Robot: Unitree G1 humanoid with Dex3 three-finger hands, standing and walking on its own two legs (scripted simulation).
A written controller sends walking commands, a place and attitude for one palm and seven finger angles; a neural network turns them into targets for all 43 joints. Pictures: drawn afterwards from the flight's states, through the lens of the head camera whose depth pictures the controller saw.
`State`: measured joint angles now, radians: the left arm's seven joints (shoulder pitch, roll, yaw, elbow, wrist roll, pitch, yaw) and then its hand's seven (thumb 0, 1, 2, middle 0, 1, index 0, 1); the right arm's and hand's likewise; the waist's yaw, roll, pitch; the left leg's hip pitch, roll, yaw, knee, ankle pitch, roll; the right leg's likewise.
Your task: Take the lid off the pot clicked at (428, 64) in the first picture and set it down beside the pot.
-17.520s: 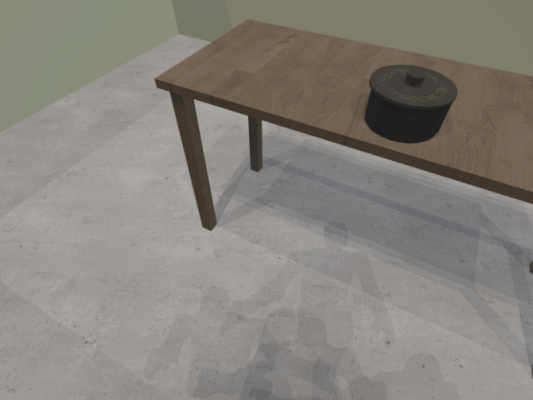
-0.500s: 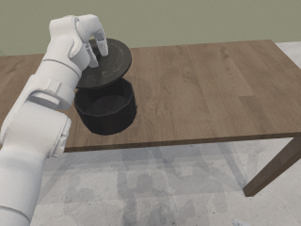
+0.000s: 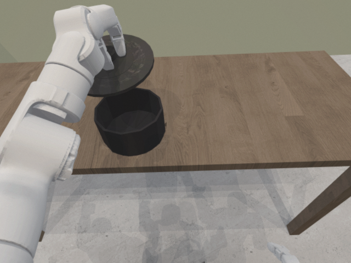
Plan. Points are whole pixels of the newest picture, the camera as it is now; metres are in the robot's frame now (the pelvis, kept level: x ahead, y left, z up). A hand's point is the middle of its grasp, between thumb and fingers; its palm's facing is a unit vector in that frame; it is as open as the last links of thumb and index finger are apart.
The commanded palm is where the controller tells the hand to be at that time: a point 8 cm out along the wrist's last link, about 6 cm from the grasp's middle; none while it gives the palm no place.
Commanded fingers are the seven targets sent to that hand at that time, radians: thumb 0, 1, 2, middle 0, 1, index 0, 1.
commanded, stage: move the lid sideways beside the pot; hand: left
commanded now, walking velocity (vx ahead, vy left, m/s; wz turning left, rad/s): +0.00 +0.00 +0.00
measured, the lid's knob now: (107, 54) +0.49 +0.15 +0.25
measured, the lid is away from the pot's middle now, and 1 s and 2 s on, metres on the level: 0.02 0.13 0.23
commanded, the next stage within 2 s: none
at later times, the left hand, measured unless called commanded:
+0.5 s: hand (83, 51) +0.46 +0.19 +0.27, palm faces -0.22 -0.12 -0.97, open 6.5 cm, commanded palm +0.45 +0.20 +0.34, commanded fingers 0.00 0.82 0.67 -0.96 -1.04 -0.98 -1.08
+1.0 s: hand (54, 54) +0.47 +0.26 +0.26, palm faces -0.23 -0.12 -0.97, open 6.5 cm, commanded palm +0.46 +0.26 +0.34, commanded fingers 0.00 0.82 0.67 -0.96 -1.04 -0.98 -1.08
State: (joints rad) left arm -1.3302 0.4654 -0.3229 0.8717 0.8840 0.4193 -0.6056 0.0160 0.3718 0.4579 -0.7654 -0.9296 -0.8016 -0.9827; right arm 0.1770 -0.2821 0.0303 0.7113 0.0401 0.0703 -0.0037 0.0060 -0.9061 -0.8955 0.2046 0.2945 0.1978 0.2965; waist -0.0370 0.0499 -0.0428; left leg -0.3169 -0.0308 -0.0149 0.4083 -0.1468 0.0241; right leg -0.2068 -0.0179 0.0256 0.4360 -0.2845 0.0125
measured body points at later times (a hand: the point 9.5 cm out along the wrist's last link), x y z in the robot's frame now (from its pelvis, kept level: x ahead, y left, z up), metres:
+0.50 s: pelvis +0.00 +0.00 +0.00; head +0.02 -0.02 +0.45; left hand +0.47 +0.20 +0.32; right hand +0.10 -0.26 -0.13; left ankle +0.04 +0.11 -0.74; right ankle -0.04 -0.13 -0.74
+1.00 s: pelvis +0.00 +0.01 +0.00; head +0.04 +0.00 +0.45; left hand +0.48 +0.26 +0.31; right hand +0.10 -0.26 -0.13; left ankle +0.04 +0.11 -0.74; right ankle -0.04 -0.13 -0.74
